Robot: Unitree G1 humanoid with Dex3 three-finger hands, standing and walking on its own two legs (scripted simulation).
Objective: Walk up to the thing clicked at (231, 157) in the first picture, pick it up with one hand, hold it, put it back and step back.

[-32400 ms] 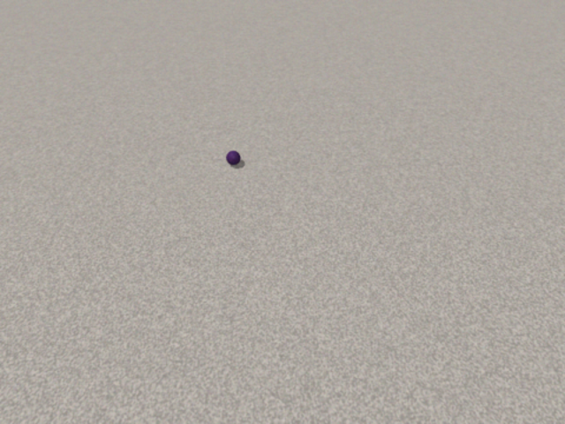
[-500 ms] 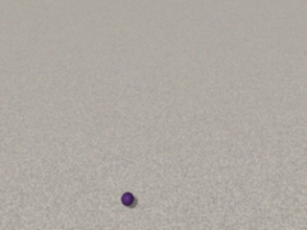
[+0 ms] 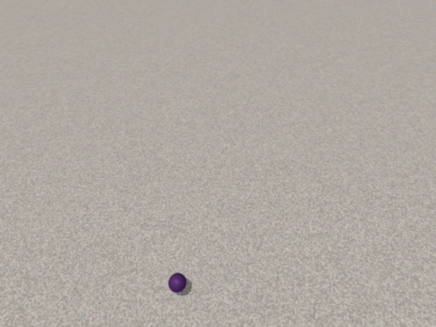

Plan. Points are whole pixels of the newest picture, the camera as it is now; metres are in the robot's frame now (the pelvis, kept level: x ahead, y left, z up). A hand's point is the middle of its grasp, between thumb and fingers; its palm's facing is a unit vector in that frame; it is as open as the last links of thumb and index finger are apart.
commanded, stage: stand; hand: left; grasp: from above
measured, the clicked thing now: (177, 282) +0.47 +0.22 -0.74
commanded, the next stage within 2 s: step back in 1.36 s
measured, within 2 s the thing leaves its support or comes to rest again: neither
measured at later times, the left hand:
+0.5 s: hand out of the picture +0.09 +0.23 -0.16, palm faces +0.02 -0.95 -0.32, open 7.4 cm
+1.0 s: hand out of the picture +0.09 +0.24 -0.16, palm faces +0.00 -0.94 -0.33, open 7.4 cm
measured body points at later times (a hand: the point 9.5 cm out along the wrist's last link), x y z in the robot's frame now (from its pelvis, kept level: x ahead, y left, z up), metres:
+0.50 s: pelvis +0.02 -0.01 +0.00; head +0.02 -0.01 +0.45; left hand +0.09 +0.28 -0.13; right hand +0.09 -0.29 -0.14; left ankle +0.02 +0.13 -0.75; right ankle +0.01 -0.13 -0.75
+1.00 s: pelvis +0.02 -0.01 +0.00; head +0.02 -0.01 +0.45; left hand +0.09 +0.28 -0.13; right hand +0.09 -0.30 -0.13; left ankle +0.02 +0.13 -0.75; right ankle +0.01 -0.13 -0.75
